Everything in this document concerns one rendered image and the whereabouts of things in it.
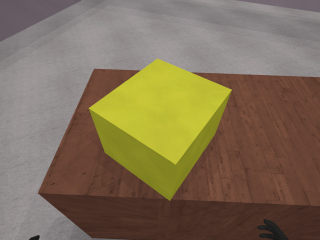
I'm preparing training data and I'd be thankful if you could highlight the robot right hand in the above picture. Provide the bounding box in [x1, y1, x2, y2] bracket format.
[257, 219, 289, 240]

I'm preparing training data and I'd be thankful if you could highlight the pedestal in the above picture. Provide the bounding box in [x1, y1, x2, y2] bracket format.
[38, 68, 320, 240]

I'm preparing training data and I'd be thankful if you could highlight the carton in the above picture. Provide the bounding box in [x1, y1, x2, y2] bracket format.
[89, 58, 232, 201]

